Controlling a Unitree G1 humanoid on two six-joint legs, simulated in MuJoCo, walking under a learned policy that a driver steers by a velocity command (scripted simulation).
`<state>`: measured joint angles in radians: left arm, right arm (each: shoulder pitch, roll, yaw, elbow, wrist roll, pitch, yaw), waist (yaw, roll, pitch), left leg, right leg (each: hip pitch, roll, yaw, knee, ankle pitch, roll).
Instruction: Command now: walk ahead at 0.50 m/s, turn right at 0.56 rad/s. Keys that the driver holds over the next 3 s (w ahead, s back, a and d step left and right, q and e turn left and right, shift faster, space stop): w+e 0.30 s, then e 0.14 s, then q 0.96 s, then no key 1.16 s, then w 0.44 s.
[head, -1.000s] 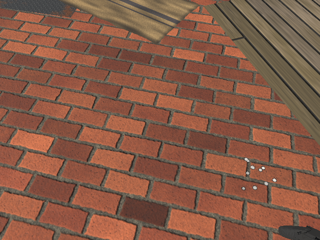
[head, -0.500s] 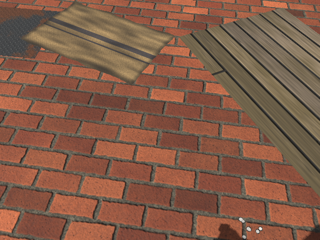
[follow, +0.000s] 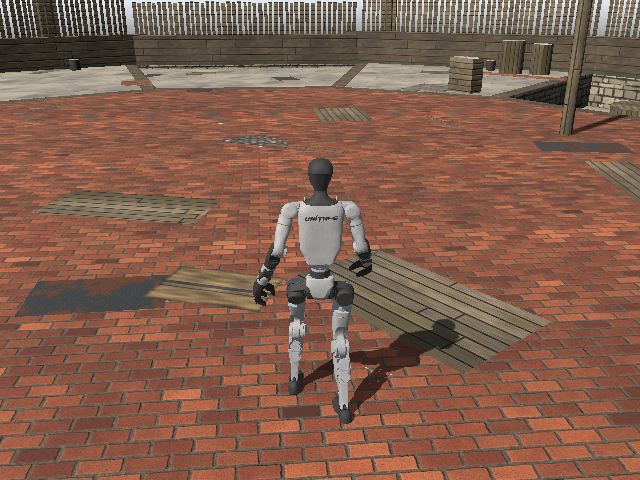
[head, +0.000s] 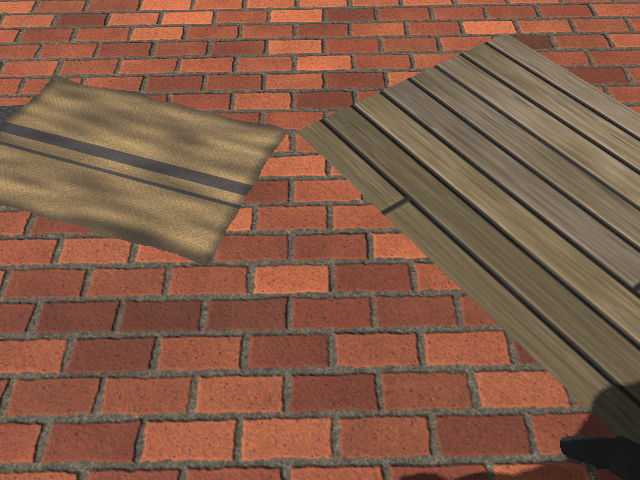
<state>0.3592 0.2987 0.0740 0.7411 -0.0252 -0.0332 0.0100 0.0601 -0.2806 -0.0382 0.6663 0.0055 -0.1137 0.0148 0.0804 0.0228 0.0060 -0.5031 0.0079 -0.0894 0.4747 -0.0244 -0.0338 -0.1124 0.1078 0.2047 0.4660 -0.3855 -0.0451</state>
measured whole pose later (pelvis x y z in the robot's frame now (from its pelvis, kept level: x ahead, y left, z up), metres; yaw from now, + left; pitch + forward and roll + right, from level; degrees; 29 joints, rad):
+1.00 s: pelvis +0.34 -0.02 +0.00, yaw -7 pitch +1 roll -2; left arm 0.09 0.29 0.08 0.77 0.00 0.02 0.03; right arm 0.20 -0.30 -0.07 0.78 0.00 0.04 -0.01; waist -0.02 -0.01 0.03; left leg -0.31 0.04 0.04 0.61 -0.33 0.04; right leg -0.34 -0.07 -0.19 0.60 -0.30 0.02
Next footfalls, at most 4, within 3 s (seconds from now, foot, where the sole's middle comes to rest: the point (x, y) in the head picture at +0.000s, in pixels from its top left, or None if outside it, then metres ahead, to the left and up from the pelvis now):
0.02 left None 0.18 0.13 -0.77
0.50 right None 0.39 -0.17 -0.77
0.98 left None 0.40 0.08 -0.77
1.48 right None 0.44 -0.15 -0.77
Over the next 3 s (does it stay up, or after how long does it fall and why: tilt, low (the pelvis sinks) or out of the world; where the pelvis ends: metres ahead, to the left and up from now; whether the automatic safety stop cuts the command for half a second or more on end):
stays up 0.47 -0.03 0.01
